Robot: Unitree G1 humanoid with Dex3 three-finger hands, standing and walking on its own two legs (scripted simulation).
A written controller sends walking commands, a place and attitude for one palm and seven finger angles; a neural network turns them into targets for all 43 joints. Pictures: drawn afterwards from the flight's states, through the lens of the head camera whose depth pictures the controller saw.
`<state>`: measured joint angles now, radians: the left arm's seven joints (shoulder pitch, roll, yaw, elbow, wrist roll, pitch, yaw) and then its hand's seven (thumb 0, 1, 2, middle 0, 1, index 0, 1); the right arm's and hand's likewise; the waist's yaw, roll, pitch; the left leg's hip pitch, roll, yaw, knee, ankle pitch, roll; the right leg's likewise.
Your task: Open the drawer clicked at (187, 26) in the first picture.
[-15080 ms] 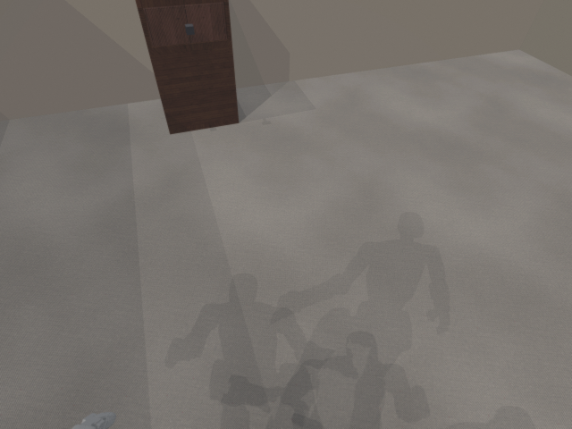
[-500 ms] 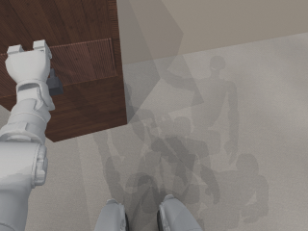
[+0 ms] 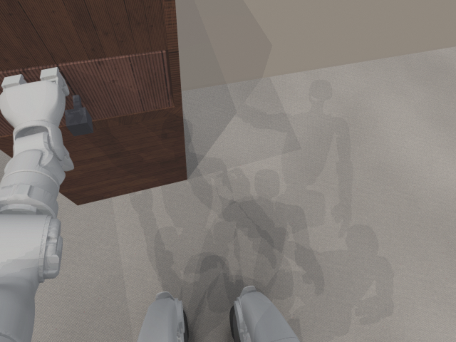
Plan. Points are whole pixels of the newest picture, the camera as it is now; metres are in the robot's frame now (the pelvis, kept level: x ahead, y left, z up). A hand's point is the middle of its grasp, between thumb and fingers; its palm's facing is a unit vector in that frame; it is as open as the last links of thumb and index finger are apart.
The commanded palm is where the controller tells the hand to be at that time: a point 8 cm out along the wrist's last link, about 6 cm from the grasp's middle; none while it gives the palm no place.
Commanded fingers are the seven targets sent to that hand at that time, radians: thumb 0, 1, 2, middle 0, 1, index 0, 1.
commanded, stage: move the hooked fingers above the handle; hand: left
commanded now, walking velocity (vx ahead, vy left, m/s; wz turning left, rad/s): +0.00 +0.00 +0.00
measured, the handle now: (78, 113) +0.57 +0.24 -0.07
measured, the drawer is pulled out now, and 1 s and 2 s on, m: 0.00 0.00 0.00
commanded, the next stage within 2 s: lower the fingers behind the handle in 0.18 s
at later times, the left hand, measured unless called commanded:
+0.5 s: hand (68, 122) +0.52 +0.24 -0.02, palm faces -0.08 -0.08 -0.99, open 13.8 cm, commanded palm +0.51 +0.23 +0.03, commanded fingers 0.00 -0.50 0.30 -0.30 -1.20 -0.30 -1.20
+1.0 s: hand (74, 124) +0.53 +0.23 -0.04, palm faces -0.02 -0.04 -1.00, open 13.8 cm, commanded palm +0.51 +0.22 +0.00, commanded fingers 0.00 -0.50 0.30 -0.30 -1.20 -0.30 -1.20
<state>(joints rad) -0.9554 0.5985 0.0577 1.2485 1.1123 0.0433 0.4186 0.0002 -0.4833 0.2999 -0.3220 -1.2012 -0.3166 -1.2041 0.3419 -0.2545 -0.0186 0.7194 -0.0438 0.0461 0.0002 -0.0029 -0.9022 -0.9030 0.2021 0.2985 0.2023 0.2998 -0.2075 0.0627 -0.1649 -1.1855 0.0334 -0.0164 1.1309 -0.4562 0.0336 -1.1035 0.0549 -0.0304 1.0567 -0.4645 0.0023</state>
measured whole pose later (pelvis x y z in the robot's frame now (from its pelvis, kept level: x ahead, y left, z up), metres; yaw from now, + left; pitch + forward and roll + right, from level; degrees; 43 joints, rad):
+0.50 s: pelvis +0.01 +0.00 +0.00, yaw +0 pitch +29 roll -5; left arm -0.92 0.56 0.05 1.22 1.12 -0.06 0.40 0.00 -0.48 0.30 -0.32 -1.20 -0.32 -1.20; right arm 0.37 -0.24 -0.02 0.75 -0.06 0.04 0.00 0.00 -0.90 -0.90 0.20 0.30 0.20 0.30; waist -0.20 0.07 -0.19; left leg -1.19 0.03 -0.02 1.15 -0.47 0.04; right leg -1.10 0.05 -0.03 1.06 -0.48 0.01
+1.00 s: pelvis -0.01 -0.01 -0.03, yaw +0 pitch +31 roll -5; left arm -1.00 0.58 0.05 1.27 1.15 -0.01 0.47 0.00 -0.48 0.30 -0.32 -1.20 -0.32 -1.20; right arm 0.33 -0.25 -0.01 0.74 -0.06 0.02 0.00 0.00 -0.90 -0.90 0.20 0.30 0.20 0.30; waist -0.22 0.07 -0.20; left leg -1.32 0.04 -0.04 1.27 -0.50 0.03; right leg -1.23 0.06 -0.05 1.20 -0.52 -0.01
